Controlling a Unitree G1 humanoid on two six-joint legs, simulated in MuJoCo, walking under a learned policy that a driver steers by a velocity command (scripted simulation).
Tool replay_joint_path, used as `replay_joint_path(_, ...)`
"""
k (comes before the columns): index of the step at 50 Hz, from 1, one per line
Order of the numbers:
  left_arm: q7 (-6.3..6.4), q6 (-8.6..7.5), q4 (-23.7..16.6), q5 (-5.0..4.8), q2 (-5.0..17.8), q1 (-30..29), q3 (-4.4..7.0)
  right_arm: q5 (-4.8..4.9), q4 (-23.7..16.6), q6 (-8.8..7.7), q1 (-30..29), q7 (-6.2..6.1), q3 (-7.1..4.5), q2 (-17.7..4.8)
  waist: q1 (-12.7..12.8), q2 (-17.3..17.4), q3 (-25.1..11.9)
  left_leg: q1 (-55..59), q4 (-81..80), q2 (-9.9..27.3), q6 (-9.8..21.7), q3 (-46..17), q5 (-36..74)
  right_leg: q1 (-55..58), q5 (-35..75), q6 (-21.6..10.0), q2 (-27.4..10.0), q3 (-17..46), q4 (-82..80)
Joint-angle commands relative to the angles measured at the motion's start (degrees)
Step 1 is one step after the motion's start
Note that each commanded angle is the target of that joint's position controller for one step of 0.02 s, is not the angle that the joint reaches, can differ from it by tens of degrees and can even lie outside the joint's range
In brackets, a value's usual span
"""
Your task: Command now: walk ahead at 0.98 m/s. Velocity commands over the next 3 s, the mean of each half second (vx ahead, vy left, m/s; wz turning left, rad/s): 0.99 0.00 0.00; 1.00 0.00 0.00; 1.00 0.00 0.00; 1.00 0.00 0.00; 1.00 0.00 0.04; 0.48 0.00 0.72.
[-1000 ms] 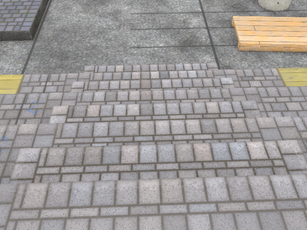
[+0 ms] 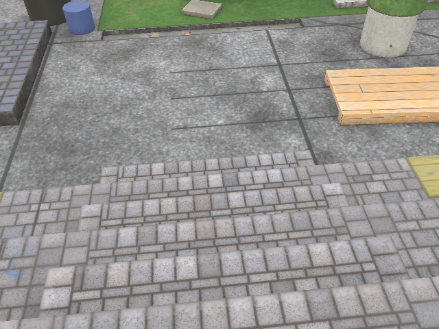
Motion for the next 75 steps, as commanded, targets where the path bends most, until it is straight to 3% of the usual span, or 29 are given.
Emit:
replay_joint_path(1, -1.7, -0.57, -0.9, -1.09, 4.1, 1.2, 1.49, 1.92, -3.2, -1.5, 0.2, -1.53, -0.67, -5.7, 3.2, 1.2, 7.3, -4.2, -5.3, 15.5, 9.1, -10.6, 10.4, -3.4, 14.0, -1.0, -2.3, 3.5, -4.7)
replay_joint_path(8, -5.63, -1.38, -6.7, -0.34, 1.5, -11.4, 0.37, 2.2, -3.8, 1.57, 4.1, -4.39, -0.53, -7.6, -1.5, 1.8, 9.9, -9.1, 8.7, 13.1, 5.1, -5.4, 2.1, 11.3, 27.3, -0.8, 4.3, -2.6, -23.6)
replay_joint_path(13, -3.52, -0.48, 6.4, 0.65, 9.7, 34.6, 5.08, 2.48, -5.1, 2.17, -11.8, -2.39, -1.23, -9.4, 25.0, -0.4, -2.6, -10.3, 76.5, 6.2, -1.5, -3.6, 39.2, 46.9, 19.9, -7.1, 1.4, -4.8, -33.6)
replay_joint_path(14, -3.73, -0.76, 11.6, 2.29, 8.1, 39.5, 3.25, 1.16, -5.3, 0.8, -8.8, -1.84, 0.11, 0.0, 21.0, -20.3, 0.9, -40.1, 104.7, -1.7, -0.5, -9.0, -28.5, 63.8, 31.0, -8.0, -2.3, -1.0, -17.9)
replay_joint_path(15, -3.13, -0.38, 9.1, 3.0, 4.7, 36.9, 1.73, 4.51, -7.8, -0.8, -0.6, -1.6, 1.04, 1.3, 13.1, -30.0, -6.1, -50.9, 102.6, -1.3, 1.8, -20.1, -30.7, 71.2, 44.2, -8.7, -4.2, 7.5, -4.8)
replay_joint_path(17, -3.45, 0.8, 10.2, 0.21, 0.8, 31.8, 1.61, 4.48, -9.1, -1.45, -4.0, -2.02, -0.34, -2.7, 8.9, -2.7, -6.6, -53.7, 89.5, 3.1, 1.3, -17.0, -19.1, 57.9, 18.9, -10.8, -7.5, 14.0, -15.4)
replay_joint_path(18, -3.5, 0.58, 10.4, -0.61, 7.4, 26.7, 3.25, 5.51, -11.6, -1.26, -6.3, -2.58, 0.39, -1.1, 5.2, -1.2, -4.6, -58.5, 85.7, 6.2, 1.4, -13.4, -12.0, 49.2, -11.2, -17.3, -15.1, 30.7, -22.0)
replay_joint_path(21, -2.65, -2.57, 6.9, 1.34, 0.8, 10.1, -0.36, 3.4, -12.9, 2.1, -13.1, -2.6, 0.04, -2.2, -1.7, 8.7, 9.0, -46.0, 55.7, 14.7, -0.1, -14.9, 2.8, 10.4, -7.3, -12.5, -10.6, 23.4, -25.1)
replay_joint_path(23, 0.07, -2.46, 8.1, 2.38, 7.7, 11.5, 1.5, 1.54, -11.6, 2.04, -10.1, -1.65, -0.38, -2.5, -2.3, 1.1, 7.0, -32.8, 49.2, 13.4, -3.0, -8.8, 18.2, 3.1, -8.4, -11.7, -5.2, 16.1, -24.0)
replay_joint_path(25, 2.75, -3.62, 8.7, -1.05, 2.6, 13.9, 0.28, -0.3, -13.5, 0.03, -19.0, 0.4, -0.02, -3.9, 0.7, 1.8, 7.0, -20.0, 21.9, 12.0, -0.6, -6.4, 51.9, -2.1, -26.0, -6.6, 5.8, 0.6, -18.0)
replay_joint_path(28, 3.36, -1.97, 11.0, -2.82, 5.2, 19.5, 1.62, 1.49, -18.4, 1.56, -28.5, 0.99, 0.94, -1.8, 5.8, -1.5, 5.9, -17.0, 14.0, 8.9, -2.0, -3.9, 43.0, 11.6, -20.4, -5.9, 3.6, 1.2, -14.2)
replay_joint_path(32, -0.44, -1.2, 10.2, -2.2, 4.9, 2.5, 2.8, -0.84, 0.3, 3.36, 29.5, -0.19, -4.58, -10.4, -25.4, 7.2, -5.9, 24.5, 14.0, 9.4, 5.9, 2.1, 34.7, 6.6, 14.7, 1.8, 9.8, -3.3, 55.6)
replay_joint_path(33, -0.12, -2.42, 7.6, -1.92, -3.6, -1.2, 1.48, -0.38, 5.5, 2.76, 31.3, 0.71, -1.42, -2.7, -23.2, 20.4, 5.7, 18.0, 11.3, 13.8, 7.1, -6.8, 32.5, -9.5, -44.3, 0.6, 19.9, 2.1, 82.1)
replay_joint_path(34, 0.07, -3.66, 3.3, -4.46, -8.2, 13.8, 0.3, -1.39, -0.9, 1.57, 16.9, 0.24, 1.29, 0.1, -5.0, 36.0, 3.5, 18.4, 22.3, 15.0, 7.4, -17.8, 60.7, -20.3, -46.2, -4.0, 21.1, 14.6, 76.4)
replay_joint_path(36, -0.34, -2.63, 5.0, -3.13, -4.7, 16.3, 0.91, 0.99, -1.3, 1.76, 7.9, 1.58, 0.57, 1.7, 2.6, 5.2, 3.0, 8.8, 16.2, 19.9, 9.9, -23.6, 29.6, -24.5, -31.4, -5.4, 13.6, 10.0, 56.6)
replay_joint_path(39, 0.39, 0.62, 0.8, -2.87, -1.1, 7.0, 0.8, -1.88, -6.2, -0.45, -12.9, -0.57, 1.37, -0.4, 10.1, -4.5, 10.1, -31.1, 8.2, 25.0, 14.2, -37.8, 7.3, -10.8, -17.9, 1.1, 1.9, 8.6, 25.8)
replay_joint_path(41, 0.06, 0.52, 0.5, -0.86, -1.1, 7.1, 0.52, -2.17, -3.5, -0.76, -8.4, -3.04, -0.99, -8.3, 10.3, -1.9, 6.8, -34.8, 12.5, 18.3, 12.5, -31.3, 7.1, -0.3, -4.7, 3.2, 2.5, 2.9, 18.6)
replay_joint_path(44, -2.76, -1.14, -2.4, 0.93, -2.2, -3.8, -0.4, 2.71, -2.6, -1.43, -3.0, -5.66, 0.11, -4.2, 4.3, 0.6, 5.3, -40.1, 17.0, 8.1, 7.7, -14.5, -9.0, 19.5, 30.1, 1.4, 5.5, -2.2, -10.9)
replay_joint_path(47, -3.42, 0.51, -5.2, -0.55, -0.1, -4.1, 0.23, 2.04, 0.9, 0.61, 0.0, -4.88, -0.35, -3.1, 3.5, 7.8, 3.4, -26.3, 28.6, 10.3, 7.1, -14.8, 1.1, 22.3, 19.1, -0.1, 6.2, -3.1, -12.4)
replay_joint_path(50, -2.7, 1.02, 11.2, 0.62, 6.6, 49.4, 4.59, 2.23, -1.8, -0.14, -16.8, -1.51, -1.18, -5.2, 32.5, -1.2, -6.9, -38.5, 87.0, 1.4, -0.1, -9.0, 30.6, 64.8, 10.5, -7.3, 5.9, -8.1, -16.6)
replay_joint_path(52, -3.12, 0.28, 9.1, 0.33, -3.7, 34.2, -0.45, 3.89, -8.0, -2.21, -5.5, -1.56, 0.44, 3.5, 11.8, -21.8, -0.7, -59.6, 94.6, -1.7, 6.3, -20.9, -20.4, 57.2, 21.4, -9.5, -2.0, 14.6, -10.6)
replay_joint_path(55, -2.8, -0.16, 5.1, 1.33, -3.4, 11.9, -0.47, 4.24, -9.5, 0.29, -9.4, -3.06, -0.52, 0.7, -0.7, 5.1, 6.3, -57.6, 64.5, 9.2, 1.9, -16.4, 1.2, 24.8, -25.0, -15.0, -13.0, 32.2, -28.0)
replay_joint_path(58, 0.01, -0.76, 6.2, 2.95, 3.4, 11.0, 1.32, 1.47, -9.6, 2.52, -9.4, -2.45, -0.69, -0.2, -2.7, 4.6, 7.8, -42.8, 54.8, 13.3, -4.2, -11.3, 10.3, 5.8, -14.3, -14.0, -7.5, 27.1, -23.6)
replay_joint_path(63, 3.42, -1.19, 8.8, -2.57, 3.2, 17.0, 1.89, 1.4, -14.8, 1.98, -26.4, 0.43, 0.28, -0.1, 3.9, 0.7, 4.9, -14.6, 17.4, 8.5, -3.0, -4.2, 42.0, 3.4, -25.3, -6.4, 5.1, 4.7, -14.4)
replay_joint_path(67, -0.2, -1.14, 7.6, -2.03, 3.8, 1.7, 2.66, -0.57, 0.5, 2.74, 24.5, -0.15, -4.27, -10.0, -23.3, 3.5, -6.0, 20.7, 15.6, 8.6, 4.0, 3.1, 31.3, 6.7, 15.1, 0.4, 8.0, 0.4, 46.6)
replay_joint_path(68, 0.05, -1.62, 6.4, -1.97, -2.8, -0.7, 1.95, -0.26, 5.5, 2.02, 30.6, 0.25, -2.4, -4.1, -24.3, 18.2, 2.1, 21.5, 10.2, 14.0, 7.2, -5.8, 27.9, -9.2, -32.8, 1.5, 18.7, 3.2, 76.6)
replay_joint_path(69, 0.42, -2.82, 3.1, -3.31, -7.5, 12.3, 0.65, -1.24, 1.2, 1.04, 16.4, 0.0, 0.86, 0.0, -6.8, 33.5, 3.2, 21.8, 24.2, 15.8, 5.8, -15.5, 63.3, -23.1, -46.2, -3.0, 20.0, 13.6, 78.8)
replay_joint_path(71, -0.31, -2.66, 4.3, -2.67, -4.7, 17.9, 1.0, 0.48, -0.1, 1.28, 8.4, 1.05, 0.15, 0.1, 1.1, 6.8, -0.9, 16.8, 18.5, 21.2, 10.8, -25.7, 36.7, -26.1, -34.7, -4.5, 12.7, 11.7, 56.7)
replay_joint_path(75, 0.6, 1.1, -1.5, -2.98, -2.9, 3.3, 0.83, -1.84, -3.5, 0.04, -11.2, -1.56, 0.36, -4.4, 9.3, -2.0, 9.0, -26.5, 7.0, 23.4, 14.4, -38.2, 11.1, -11.1, -22.0, 2.7, 1.7, 6.9, 22.5)
Next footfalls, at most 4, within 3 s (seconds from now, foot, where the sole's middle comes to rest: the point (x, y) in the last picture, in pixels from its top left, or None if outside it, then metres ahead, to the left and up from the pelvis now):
0.26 right None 0.38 -0.16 -0.92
0.64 left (206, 323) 0.71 0.05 -1.07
1.00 right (253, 267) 1.01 -0.17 -1.22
1.36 left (200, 237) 1.30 0.07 -1.37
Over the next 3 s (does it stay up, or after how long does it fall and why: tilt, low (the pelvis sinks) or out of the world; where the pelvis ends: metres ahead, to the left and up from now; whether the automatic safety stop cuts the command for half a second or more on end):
stays up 2.58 -0.03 -1.21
